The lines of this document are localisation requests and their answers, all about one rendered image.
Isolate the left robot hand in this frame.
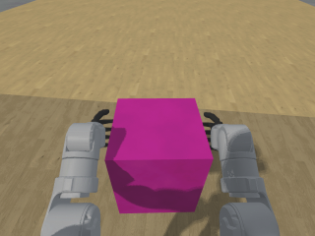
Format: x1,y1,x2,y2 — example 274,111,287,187
91,109,113,148

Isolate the robot right upper arm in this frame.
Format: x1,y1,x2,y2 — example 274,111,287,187
219,202,280,236

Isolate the right robot hand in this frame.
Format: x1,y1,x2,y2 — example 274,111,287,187
203,112,222,150

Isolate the left robot forearm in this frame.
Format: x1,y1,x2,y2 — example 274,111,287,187
40,122,105,236

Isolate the robot left upper arm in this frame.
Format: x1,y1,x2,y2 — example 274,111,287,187
41,203,101,236

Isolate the right robot forearm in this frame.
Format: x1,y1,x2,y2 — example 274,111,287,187
211,124,281,236

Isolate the carton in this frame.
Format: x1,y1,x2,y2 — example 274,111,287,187
104,98,214,213

